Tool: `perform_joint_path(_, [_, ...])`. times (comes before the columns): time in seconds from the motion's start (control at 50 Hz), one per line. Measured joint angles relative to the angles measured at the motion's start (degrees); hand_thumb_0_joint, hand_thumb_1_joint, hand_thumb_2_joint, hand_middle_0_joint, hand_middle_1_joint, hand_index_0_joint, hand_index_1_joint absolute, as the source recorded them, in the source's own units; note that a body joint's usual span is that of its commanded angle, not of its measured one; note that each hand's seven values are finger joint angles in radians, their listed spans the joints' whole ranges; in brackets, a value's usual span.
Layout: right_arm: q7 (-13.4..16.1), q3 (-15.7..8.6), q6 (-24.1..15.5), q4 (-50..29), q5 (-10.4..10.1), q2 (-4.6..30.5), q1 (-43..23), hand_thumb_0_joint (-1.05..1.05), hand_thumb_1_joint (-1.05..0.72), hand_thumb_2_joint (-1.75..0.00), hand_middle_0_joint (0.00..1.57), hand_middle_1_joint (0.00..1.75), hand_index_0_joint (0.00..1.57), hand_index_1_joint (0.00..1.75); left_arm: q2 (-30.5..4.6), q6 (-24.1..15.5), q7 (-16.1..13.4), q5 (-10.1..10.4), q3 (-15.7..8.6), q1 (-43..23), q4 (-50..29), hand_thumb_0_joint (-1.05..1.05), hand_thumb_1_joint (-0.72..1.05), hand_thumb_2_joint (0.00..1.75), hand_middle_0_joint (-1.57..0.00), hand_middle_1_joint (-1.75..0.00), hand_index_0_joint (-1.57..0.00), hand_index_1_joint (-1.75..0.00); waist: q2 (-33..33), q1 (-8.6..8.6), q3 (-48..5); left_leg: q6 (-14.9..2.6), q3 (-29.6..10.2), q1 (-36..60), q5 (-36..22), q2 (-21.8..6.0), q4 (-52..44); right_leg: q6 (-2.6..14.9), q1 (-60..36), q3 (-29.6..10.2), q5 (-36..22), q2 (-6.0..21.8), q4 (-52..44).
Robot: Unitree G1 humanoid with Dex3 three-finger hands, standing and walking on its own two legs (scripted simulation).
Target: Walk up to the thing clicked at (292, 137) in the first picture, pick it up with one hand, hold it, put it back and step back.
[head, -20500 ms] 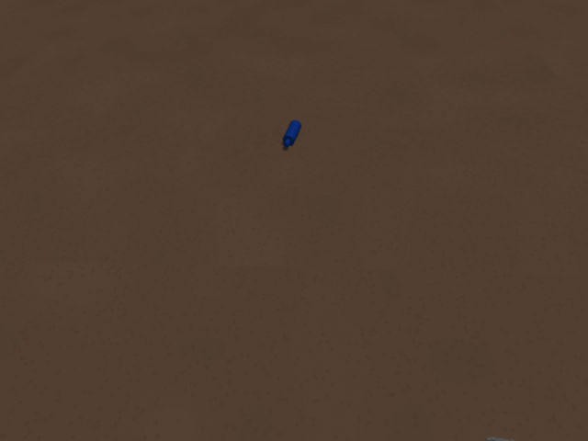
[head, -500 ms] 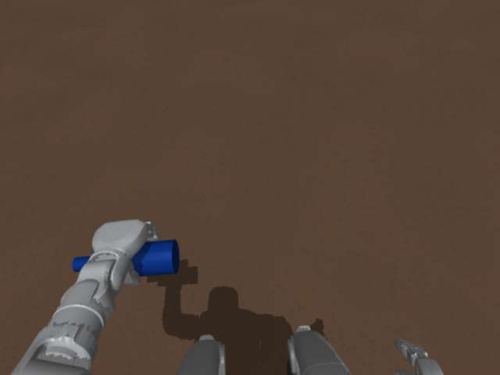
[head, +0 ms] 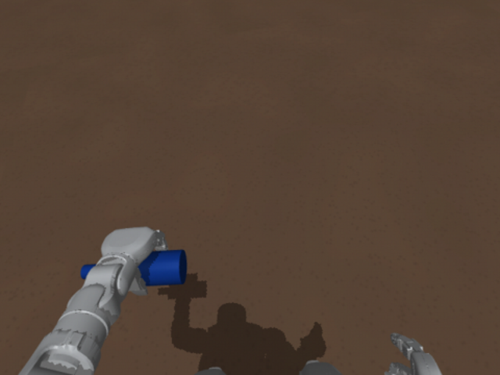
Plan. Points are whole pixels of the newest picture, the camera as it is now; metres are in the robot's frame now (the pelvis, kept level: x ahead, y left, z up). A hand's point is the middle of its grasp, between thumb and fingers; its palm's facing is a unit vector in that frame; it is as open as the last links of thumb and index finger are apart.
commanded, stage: hold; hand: left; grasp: from above
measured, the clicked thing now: (133, 269) +0.32 +0.24 -0.09
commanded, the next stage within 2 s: crouch in 1.68 s
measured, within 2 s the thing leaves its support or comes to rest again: neither
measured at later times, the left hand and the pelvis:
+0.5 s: hand (139, 262) +0.31 +0.21 -0.03, palm faces -0.47 -0.04 -0.88, open 9.3 cm; pelvis +0.01 -0.01 +0.01, yaw +0 degrees
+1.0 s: hand (140, 273) +0.28 +0.20 -0.01, palm faces -0.46 -0.04 -0.89, open 9.3 cm; pelvis -0.01 -0.02 +0.02, yaw +0 degrees
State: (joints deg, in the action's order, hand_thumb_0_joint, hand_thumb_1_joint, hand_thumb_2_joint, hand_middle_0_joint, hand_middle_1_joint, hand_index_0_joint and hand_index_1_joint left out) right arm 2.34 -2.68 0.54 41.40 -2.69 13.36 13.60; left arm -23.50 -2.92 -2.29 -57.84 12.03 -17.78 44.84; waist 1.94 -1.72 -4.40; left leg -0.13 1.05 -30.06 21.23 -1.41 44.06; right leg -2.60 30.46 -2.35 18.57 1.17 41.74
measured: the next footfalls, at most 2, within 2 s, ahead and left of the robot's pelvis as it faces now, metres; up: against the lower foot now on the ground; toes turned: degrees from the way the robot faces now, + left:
none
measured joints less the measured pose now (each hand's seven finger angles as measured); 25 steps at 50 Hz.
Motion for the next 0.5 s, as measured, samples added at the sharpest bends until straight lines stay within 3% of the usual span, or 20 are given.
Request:
perform_joint_path(0.28, [0.4, -0.3, 1.5, -1.2, -0.3, 0.5, -0.4, 0.01, -0.9, -0.89, 0.2, 0.3, 0.2, 0.3, -0.3, -0.2, 3.3, 0.3, 0.1, 1.9, -4.2, -0.01, 0.12, 0.34, -0.76, -0.46, -0.8, -0.41, 0.1, 0.63, 0.4, 0.21, 0.3, 5.4, -1.1, 0.1, -4.7, 0.23, -4.8, -0.2, -0.7, 0.1, -3.8])
perform_joint_path(0.5, [0.6, -0.2, 2.6, -2.0, -0.3, 0.9, -0.7, 0.01, -0.9, -0.89, 0.2, 0.3, 0.2, 0.3, -0.2, -0.5, 4.1, 0.5, 0.1, 2.8, -5.3, -0.01, 0.11, 0.37, -0.76, -0.45, -0.8, -0.4, 0.4, 0.83, 1.3, 0.58, 0.3, 8.7, -2.7, 0.0, -7.8, 0.62, -7.8, -0.1, -1.8, 0.0, -6.0])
